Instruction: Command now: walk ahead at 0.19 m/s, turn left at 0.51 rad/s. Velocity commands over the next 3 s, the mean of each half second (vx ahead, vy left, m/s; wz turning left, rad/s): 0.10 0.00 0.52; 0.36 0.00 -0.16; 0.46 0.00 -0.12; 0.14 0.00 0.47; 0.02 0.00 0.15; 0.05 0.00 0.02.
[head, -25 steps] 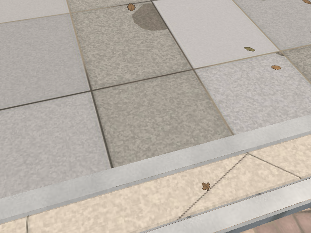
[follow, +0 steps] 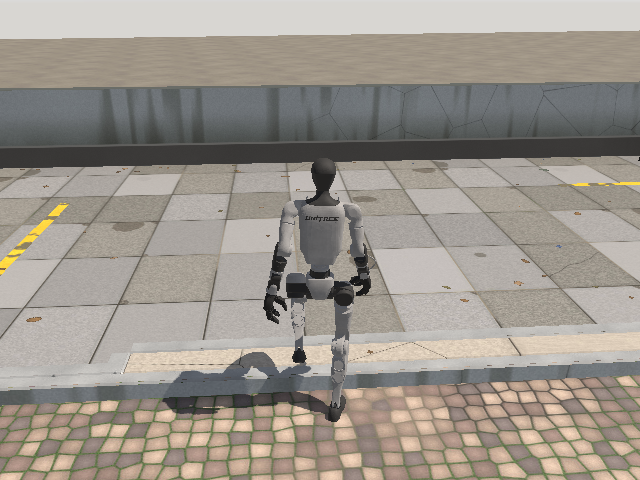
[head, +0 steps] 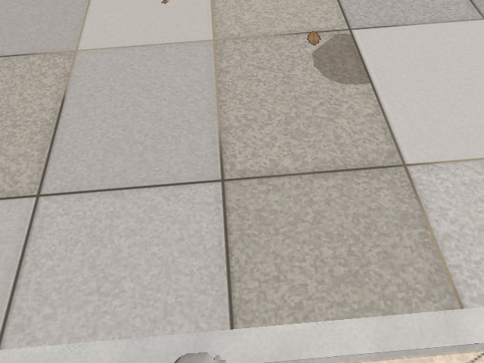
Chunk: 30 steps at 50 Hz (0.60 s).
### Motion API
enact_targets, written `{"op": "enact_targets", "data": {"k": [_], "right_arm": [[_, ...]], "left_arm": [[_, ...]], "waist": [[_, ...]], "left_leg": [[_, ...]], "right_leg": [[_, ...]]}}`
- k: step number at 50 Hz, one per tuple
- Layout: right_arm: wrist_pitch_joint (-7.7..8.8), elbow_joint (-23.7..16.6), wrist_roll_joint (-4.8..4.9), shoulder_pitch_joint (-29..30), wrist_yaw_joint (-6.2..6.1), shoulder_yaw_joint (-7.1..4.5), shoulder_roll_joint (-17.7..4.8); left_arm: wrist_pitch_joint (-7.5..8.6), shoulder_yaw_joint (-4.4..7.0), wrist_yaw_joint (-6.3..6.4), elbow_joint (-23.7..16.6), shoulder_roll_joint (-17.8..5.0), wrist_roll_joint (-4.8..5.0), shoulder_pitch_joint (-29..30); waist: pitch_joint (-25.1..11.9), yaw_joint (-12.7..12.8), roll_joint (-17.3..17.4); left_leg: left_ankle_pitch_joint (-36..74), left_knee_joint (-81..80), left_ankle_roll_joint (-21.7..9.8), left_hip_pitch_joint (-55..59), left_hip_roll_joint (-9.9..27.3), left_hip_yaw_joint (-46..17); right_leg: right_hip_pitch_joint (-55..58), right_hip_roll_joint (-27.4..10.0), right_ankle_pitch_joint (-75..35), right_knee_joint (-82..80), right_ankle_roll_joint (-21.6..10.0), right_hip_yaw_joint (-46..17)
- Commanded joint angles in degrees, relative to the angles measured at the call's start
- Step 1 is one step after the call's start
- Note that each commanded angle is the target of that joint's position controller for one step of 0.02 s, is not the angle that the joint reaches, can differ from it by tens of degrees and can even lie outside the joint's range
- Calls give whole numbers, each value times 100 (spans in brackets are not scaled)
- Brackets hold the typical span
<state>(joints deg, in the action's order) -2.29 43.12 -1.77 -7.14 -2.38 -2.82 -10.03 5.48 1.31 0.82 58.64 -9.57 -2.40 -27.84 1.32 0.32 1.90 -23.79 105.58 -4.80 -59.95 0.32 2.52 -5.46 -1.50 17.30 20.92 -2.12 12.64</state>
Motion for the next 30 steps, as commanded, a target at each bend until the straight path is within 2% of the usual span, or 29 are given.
{"op": "enact_targets", "data": {"k": [1, 2, 3, 4, 5, 6, 7, 8, 9, 10, 11, 12, 13, 14, 15, 16, 18, 19, 21, 22, 23, 25, 26, 27, 30], "right_arm": [[20, -1072, -83, 869, 16, 177, 97], [-1, -1185, -132, 805, 83, 191, 124], [-23, -1151, -79, 644, 175, 254, 137], [-47, -1207, 5, 749, 234, 305, 237], [-65, -1103, 35, 580, 262, 281, 200], [-75, -1044, 33, 124, 255, 196, -49], [-48, -914, 30, -541, 302, 137, -247], [36, -793, 12, -1208, 338, 31, -538], [156, -814, -5, -1282, 362, -126, -902], [153, -966, 95, -613, 339, -376, -1908], [70, -1173, 151, -486, 226, -449, -1734], [57, -1088, 36, -171, 166, -331, -1335], [55, -924, 28, -42, 146, -225, -911], [91, -835, 40, 75, 111, -158, -676], [134, -814, 52, 165, 91, -106, -513], [188, -769, 51, 97, 97, -105, -564], [290, -686, 47, -122, 132, -184, -848], [289, -724, 48, -195, 88, -210, -904], [206, -820, 40, -336, 24, -226, -977], [204, -946, 57, -400, 14, -196, -902], [178, -957, 63, -528, 3, -193, -914], [181, -977, 46, -762, 22, -207, -991], [188, -979, 50, -853, 40, -210, -1002], [218, -942, 59, -969, 59, -217, -997], [378, -791, 46, -1254, 109, -203, -954]], "left_arm": [[8, 61, 124, -236, -677, 13, -100], [-9, 76, 223, -246, -775, 30, 8], [-72, 96, 251, -401, -853, 95, 306], [-114, 123, 270, -484, -923, 126, 316], [-128, 141, 282, -592, -1054, 200, 429], [-144, 203, 251, -659, -1243, 240, 457], [-181, 284, 184, -797, -1459, 309, 611], [-204, 353, 80, -940, -1583, 403, 742], [-198, 388, 5, -1055, -1537, 397, 585], [-269, 176, -150, -1716, -634, 248, 444], [-327, 208, -181, -1751, -731, 22, 313], [-421, 199, -123, -1886, -592, 83, 531], [-482, 183, -5, -1968, -527, 29, 735], [-548, 157, 115, -2065, -442, -30, 868], [-630, 154, 189, -2104, -443, -55, 757], [-686, 164, 230, -2166, -472, -30, 817], [-723, 135, 277, -2339, -491, -25, 961], [-725, 125, 274, -2418, -468, -9, 1129], [-816, 140, 251, -2485, -547, 20, 1281], [-840, 181, 216, -2406, -640, 43, 1282], [-868, 182, 176, -2443, -628, 61, 1436], [-885, 209, 118, -2483, -665, 43, 1703], [-875, 226, 87, -2459, -698, 33, 1771], [-835, 246, 44, -2419, -746, -3, 1795], [-722, 285, -60, -2192, -761, -19, 1700]], "waist": [[415, -244, -469], [243, -391, -494], [44, -435, -474], [-86, -307, -683], [-365, -317, -789], [-723, -509, -1097], [-1220, -709, -1380], [-1715, -928, -1325], [-1876, -1060, -687], [-2103, -380, 1521], [-2522, -309, 677], [-1791, -65, 272], [-851, 112, -169], [-256, 247, -85], [-125, 379, 106], [-218, 390, 116], [-505, 378, -72], [-614, 290, -119], [-777, 143, 3], [-1019, 32, -11], [-1062, -83, 102], [-882, -252, 332], [-764, -297, 372], [-639, -340, 348], [-480, -380, 395]], "left_leg": [[-7, -854, 87, -950, 158, 109], [202, -1374, 88, -677, 337, -26], [342, -2590, 107, 177, 319, 373], [507, -3440, 57, 1010, 240, 614], [293, -3846, -90, 1729, 8, 910], [62, -4037, -258, 2431, -296, 1178], [39, -4462, -448, 3113, -376, 964], [275, -5235, -632, 4107, -534, 563], [917, -6473, -867, 5119, -268, -716], [3723, -7919, -1763, 5920, 1708, -4392], [3517, -8363, -1920, 5493, 1871, -5162], [2324, -8266, -1767, 4676, 1708, -4491], [1640, -8077, -1429, 3804, 1382, -3806], [1369, -7947, -1107, 3218, 952, -3104], [1589, -7993, -925, 2927, 659, -2570], [1966, -8056, -870, 2924, 570, -2313], [2798, -7979, -660, 3311, 414, -2025], [2792, -8035, -566, 3571, 431, -2074], [2828, -8272, -283, 4217, 415, -2107], [2455, -8475, -143, 4551, 504, -2230], [1440, -8740, -113, 4711, 483, -2344], [-183, -9228, -206, 4932, 582, -2735], [-490, -9395, -247, 5025, 634, -2844], [-586, -9514, -299, 5122, 695, -2897], [-455, -9745, -397, 5558, 867, -2707]], "right_leg": [[59, -1410, -2435, -869, -468, -634], [178, -1433, -3081, -801, -452, -506], [-33, -1157, -3379, -876, -487, -105], [-119, -1115, -3940, -935, -517, -16], [111, -1166, -5556, -642, -499, 201], [322, -1212, -7739, 108, -491, 320], [580, -1375, -8460, 1035, -449, 262], [502, -1417, -8127, 2197, -332, 187], [-507, -1129, -5327, 4008, -1, 64], [-2860, 497, 1279, 6618, 531, -313], [-2833, 326, 816, 7450, 347, -1681], [-3066, 199, 358, 7557, 308, -1695], [-3292, 37, 182, 7449, 248, -1559], [-3477, -91, 105, 7214, 201, -1560], [-3414, -93, 3, 7138, 204, -1519], [-3413, -49, -95, 7171, 200, -1483], [-3404, -136, -245, 6591, 284, -1689], [-3459, -176, -266, 6239, 394, -1779], [-3632, -175, -149, 5515, 593, -1580], [-3614, -231, -292, 5339, 639, -1549], [-3683, -265, -381, 5127, 679, -1534], [-3980, -285, -622, 4881, 698, -1589], [-4065, -273, -648, 4692, 701, -1594], [-4139, -273, -722, 4459, 682, -1609], [-4204, -247, -817, 3911, 587, -1567]]}}
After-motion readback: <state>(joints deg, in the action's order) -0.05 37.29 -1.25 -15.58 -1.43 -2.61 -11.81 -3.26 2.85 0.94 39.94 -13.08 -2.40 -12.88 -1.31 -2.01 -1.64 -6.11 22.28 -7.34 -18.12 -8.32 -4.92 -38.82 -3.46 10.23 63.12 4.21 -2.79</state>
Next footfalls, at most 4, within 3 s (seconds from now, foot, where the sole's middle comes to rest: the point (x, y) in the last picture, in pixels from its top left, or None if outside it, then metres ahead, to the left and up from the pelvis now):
0.18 left None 0.25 0.10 -0.68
1.06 right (306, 342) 0.50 -0.10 -0.68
1.54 left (250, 223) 0.86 0.04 -0.68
2.10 right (306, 203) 0.93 -0.14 -0.68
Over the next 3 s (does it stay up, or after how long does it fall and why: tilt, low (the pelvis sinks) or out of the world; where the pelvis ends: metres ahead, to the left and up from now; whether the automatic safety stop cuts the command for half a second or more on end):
stays up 0.85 -0.06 0.10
